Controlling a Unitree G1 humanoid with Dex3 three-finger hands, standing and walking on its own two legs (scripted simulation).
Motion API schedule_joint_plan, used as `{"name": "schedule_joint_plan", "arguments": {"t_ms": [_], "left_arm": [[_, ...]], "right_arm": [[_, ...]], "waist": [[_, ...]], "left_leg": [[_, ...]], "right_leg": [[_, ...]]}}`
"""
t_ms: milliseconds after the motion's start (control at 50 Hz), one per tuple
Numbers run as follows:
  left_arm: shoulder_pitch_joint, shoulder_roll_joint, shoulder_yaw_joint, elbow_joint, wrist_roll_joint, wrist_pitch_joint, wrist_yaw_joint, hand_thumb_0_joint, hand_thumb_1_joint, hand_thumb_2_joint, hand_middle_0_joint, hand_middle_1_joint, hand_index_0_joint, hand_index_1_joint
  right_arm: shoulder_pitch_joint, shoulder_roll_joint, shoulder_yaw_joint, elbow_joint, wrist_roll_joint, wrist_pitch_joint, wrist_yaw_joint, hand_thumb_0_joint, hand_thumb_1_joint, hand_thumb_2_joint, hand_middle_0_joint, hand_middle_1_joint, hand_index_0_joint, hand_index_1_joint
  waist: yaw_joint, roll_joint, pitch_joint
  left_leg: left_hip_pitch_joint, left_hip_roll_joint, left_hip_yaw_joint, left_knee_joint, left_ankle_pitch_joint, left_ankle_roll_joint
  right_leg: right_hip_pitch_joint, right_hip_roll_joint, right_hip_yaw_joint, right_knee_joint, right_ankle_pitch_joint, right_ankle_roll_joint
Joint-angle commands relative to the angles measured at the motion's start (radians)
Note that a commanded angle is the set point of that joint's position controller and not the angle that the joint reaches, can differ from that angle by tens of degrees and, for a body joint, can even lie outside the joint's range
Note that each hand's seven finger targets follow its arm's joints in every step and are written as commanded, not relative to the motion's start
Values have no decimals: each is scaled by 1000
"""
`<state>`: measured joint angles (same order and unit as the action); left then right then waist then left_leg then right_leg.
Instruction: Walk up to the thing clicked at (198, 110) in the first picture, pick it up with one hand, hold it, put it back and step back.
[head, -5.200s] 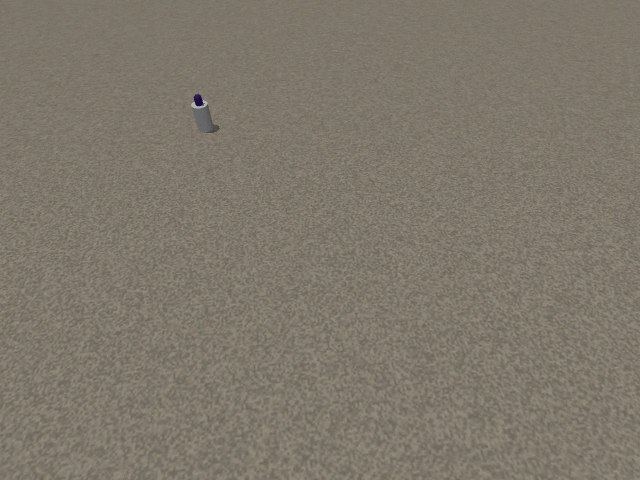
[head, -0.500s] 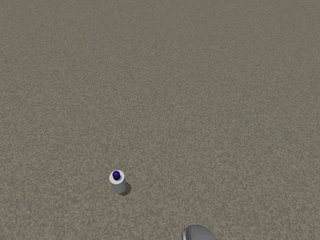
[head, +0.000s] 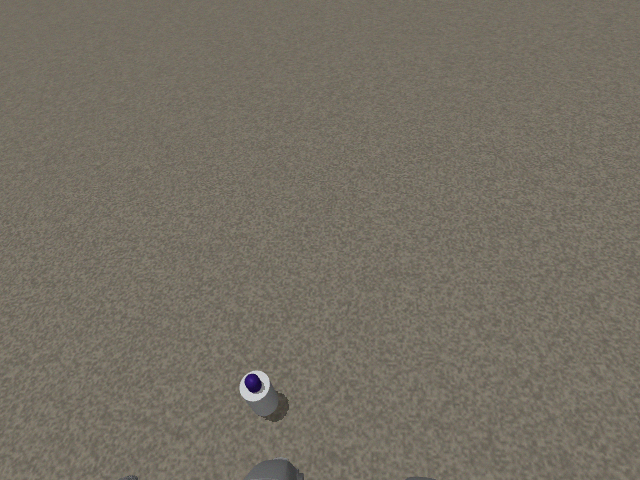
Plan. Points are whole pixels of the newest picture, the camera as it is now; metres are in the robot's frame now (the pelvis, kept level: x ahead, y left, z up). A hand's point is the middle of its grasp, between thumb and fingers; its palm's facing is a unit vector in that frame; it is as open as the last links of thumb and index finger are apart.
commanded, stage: walk up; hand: left
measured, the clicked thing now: (258, 390) +0.44 +0.27 -0.67
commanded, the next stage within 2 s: stand in 1.62 s
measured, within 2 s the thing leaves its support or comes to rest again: neither
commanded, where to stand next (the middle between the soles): +0.10 +0.03 m, yaw +1 degrees
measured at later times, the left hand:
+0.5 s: hand out of the picture +0.05 +0.28 -0.15, palm faces +0.03 -0.94 -0.34, open 7.4 cm
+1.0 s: hand out of the picture +0.13 +0.27 -0.14, palm faces +0.00 -0.95 -0.32, open 7.4 cm
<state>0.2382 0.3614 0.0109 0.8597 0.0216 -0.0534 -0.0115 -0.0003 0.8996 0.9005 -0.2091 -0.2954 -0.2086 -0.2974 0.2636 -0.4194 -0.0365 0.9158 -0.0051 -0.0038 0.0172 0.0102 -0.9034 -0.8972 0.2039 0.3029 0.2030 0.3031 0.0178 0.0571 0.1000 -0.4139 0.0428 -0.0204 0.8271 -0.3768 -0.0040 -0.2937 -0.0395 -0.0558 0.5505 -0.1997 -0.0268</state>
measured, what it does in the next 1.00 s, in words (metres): steps on the spot: left foot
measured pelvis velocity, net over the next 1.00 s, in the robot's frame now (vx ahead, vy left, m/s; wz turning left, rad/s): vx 0.04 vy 0.02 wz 0.02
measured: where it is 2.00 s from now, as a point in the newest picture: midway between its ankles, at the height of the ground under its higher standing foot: outside the picture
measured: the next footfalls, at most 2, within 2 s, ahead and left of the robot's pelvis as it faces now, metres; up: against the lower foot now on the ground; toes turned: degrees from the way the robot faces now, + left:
left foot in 0.10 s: +0.10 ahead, +0.15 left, +0.00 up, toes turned +2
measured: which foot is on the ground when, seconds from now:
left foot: up 0.00-0.08, down 0.10-1.00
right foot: down 0.00-1.00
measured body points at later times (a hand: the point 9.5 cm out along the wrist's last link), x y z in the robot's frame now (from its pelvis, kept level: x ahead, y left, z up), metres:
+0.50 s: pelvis +0.03 +0.02 +0.01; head +0.03 +0.02 +0.45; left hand +0.05 +0.33 -0.13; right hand +0.14 -0.27 -0.12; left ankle +0.06 +0.15 -0.73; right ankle +0.06 -0.11 -0.73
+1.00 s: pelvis +0.04 +0.02 +0.02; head +0.05 +0.02 +0.47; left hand +0.13 +0.32 -0.12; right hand +0.13 -0.29 -0.11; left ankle +0.06 +0.15 -0.73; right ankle +0.06 -0.11 -0.73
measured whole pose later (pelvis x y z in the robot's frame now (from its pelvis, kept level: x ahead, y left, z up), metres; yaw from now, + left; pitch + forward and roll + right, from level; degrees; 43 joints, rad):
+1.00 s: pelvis +0.04 +0.02 +0.02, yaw +1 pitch -2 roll +0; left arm 0.05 0.34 0.01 1.15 0.01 -0.02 -0.01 0.00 0.90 0.90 -0.21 -0.29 -0.21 -0.30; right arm 0.08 -0.36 0.00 1.17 -0.01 -0.01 0.01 0.01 -0.90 -0.90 0.20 0.30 0.20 0.30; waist 0.00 0.00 0.05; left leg -0.15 0.03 0.02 0.34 -0.15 -0.01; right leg -0.13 -0.03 -0.05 0.32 -0.15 0.02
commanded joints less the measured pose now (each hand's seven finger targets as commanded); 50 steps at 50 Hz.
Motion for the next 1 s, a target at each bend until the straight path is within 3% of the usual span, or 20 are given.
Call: {"name": "schedule_joint_plan", "arguments": {"t_ms": [0, 40, 60, 80, 100, 120, 140, 160, 180, 200, 220, 240, 280, 320, 420, 480, 580, 700, 980], "left_arm": [[-48, 278, 79, -51, -8, 7, 18, 0, 900, 900, -200, -300, -200, -300], [-88, 264, 70, -43, -17, 23, 14, 0, 900, 900, -200, -300, -200, -300], [-89, 236, 58, -40, -21, 28, 13, 0, 900, 900, -200, -300, -200, -300], [-77, 205, 45, -28, -25, 35, 12, 0, 900, 900, -200, -300, -200, -300], [-46, 165, 34, -18, -35, 39, 10, 0, 900, 900, -200, -300, -200, -300], [-21, 206, 44, 21, -40, 48, 15, 0, 900, 900, -200, -300, -200, -300], [-31, 237, 57, 56, -33, 49, 15, 0, 900, 900, -200, -300, -200, -300], [-19, 236, 58, 73, -28, 45, 11, 0, 900, 900, -200, -300, -200, -300], [-21, 223, 55, 92, -28, 40, 8, 0, 900, 900, -200, -300, -200, -300], [-27, 220, 52, 98, -30, 34, 7, 0, 900, 900, -200, -300, -200, -300], [-24, 220, 51, 112, -29, 29, 8, 0, 900, 900, -200, -300, -200, -300], [-52, 223, 48, 121, -26, 29, 9, 0, 900, 900, -200, -300, -200, -300], [-79, 222, 43, 136, -23, 31, 10, 0, 900, 900, -200, -300, -200, -300], [-91, 221, 37, 153, -21, 28, 6, 0, 900, 900, -200, -300, -200, -300], [-136, 224, 30, 191, -22, 11, 6, 0, 900, 900, -200, -300, -200, -300], [-160, 221, 26, 206, -23, 7, 8, 0, 900, 900, -200, -300, -200, -300], [-166, 211, 26, 232, -22, 6, 12, 0, 900, 900, -200, -300, -200, -300], [-171, 203, 28, 249, -21, 13, 15, 0, 900, 900, -200, -300, -200, -300], [-213, 199, 36, 246, -18, 24, 14, 0, 900, 900, -200, -300, -200, -300]], "right_arm": [[41, -145, -45, -6, -2, -20, -13, 0, -900, -900, 200, 300, 200, 300], [59, -145, -50, 22, -9, -28, -19, 0, -900, -900, 200, 300, 200, 300], [49, -162, -53, 23, -13, -33, -22, 0, -900, -900, 200, 300, 200, 300], [22, -190, -57, 18, -22, -38, -25, 0, -900, -900, 200, 300, 200, 300], [-41, -230, -55, -2, -26, -48, -27, 0, -900, -900, 200, 300, 200, 300], [-116, -272, -52, -16, -13, -49, -24, 0, -900, -900, 200, 300, 200, 300], [-160, -264, -53, -11, -12, -42, -21, 0, -900, -900, 200, 300, 200, 300], [-179, -237, -40, -6, -13, -37, -20, 0, -900, -900, 200, 300, 200, 300], [-185, -207, -29, 4, -12, -36, -20, 0, -900, -900, 200, 300, 200, 300], [-177, -186, -20, 11, -12, -37, -19, 0, -900, -900, 200, 300, 200, 300], [-175, -184, -18, 18, -8, -38, -16, 0, -900, -900, 200, 300, 200, 300], [-169, -177, -17, 29, -5, -36, -14, 0, -900, -900, 200, 300, 200, 300], [-179, -185, -15, 40, -3, -28, -13, 0, -900, -900, 200, 300, 200, 300], [-198, -183, -14, 50, -4, -22, -14, 0, -900, -900, 200, 300, 200, 300], [-205, -158, -5, 88, 5, -30, -15, 0, -900, -900, 200, 300, 200, 300], [-206, -160, -6, 110, 10, -31, -15, 0, -900, -900, 200, 300, 200, 300], [-222, -152, -7, 138, 12, -27, -15, 0, -900, -900, 200, 300, 200, 300], [-254, -143, -5, 162, 9, -24, -16, 0, -900, -900, 200, 300, 200, 300], [-252, -145, -2, 190, -2, -30, -19, 0, -900, -900, 200, 300, 200, 300]], "waist": [[-3, -232, -92], [-32, -199, -101], [-38, -155, -98], [-34, -62, -84], [6, 78, -82], [21, 118, -52], [23, 99, -12], [33, 94, -14], [33, 101, -21], [29, 99, -47], [27, 122, -78], [14, 115, -103], [3, 110, -107], [3, 85, -79], [-17, -38, -94], [-27, -71, -111], [-22, -106, -160], [-8, -103, -155], [-10, -28, -139]], "left_leg": [[154, -15, 53, -144, 99, -9], [257, -24, 59, -249, 186, 10], [283, -14, 30, -293, 177, 20], [276, 62, -89, -396, 104, 41], [195, 212, -331, -525, 3, 87], [18, 281, -392, -583, -164, 162], [-116, 266, -359, -591, -249, 177], [-117, 211, -267, -569, -262, 147], [-75, 156, -198, -541, -219, 109], [-15, 126, -161, -500, -110, 78], [18, 114, -146, -469, -44, 64], [38, 108, -145, -470, -48, 58], [46, 117, -156, -510, -176, 61], [54, 110, -153, -525, -204, 53], [196, 83, -103, -455, 88, 40], [238, 82, -87, -454, 197, 41], [296, 86, -72, -469, 297, 37], [317, 89, -64, -496, 335, 28], [262, 91, -64, -565, 269, 18]], "right_leg": [[-61, -198, 158, -139, 32, -156], [-139, -195, 162, -79, -45, -124], [-171, -181, 160, -52, -81, -93], [-212, -139, 139, -13, -158, -59], [-177, -41, 91, 75, -247, -9], [-44, -1, 54, 152, -299, 1], [73, -19, 68, 184, -270, -2], [102, -21, 70, 123, -251, -7], [93, -13, 59, 50, -194, -7], [97, -18, 64, -24, -107, -7], [118, -17, 68, -49, -55, -4], [124, -19, 75, -65, -65, -5], [120, -25, 80, -89, -135, 0], [88, -36, 99, -123, -168, -1], [45, -88, 149, -209, -38, -10], [69, -98, 141, -232, 36, -1], [121, -109, 128, -253, 110, 9], [136, -108, 115, -274, 110, 16], [205, -101, 107, -281, 96, 19]]}}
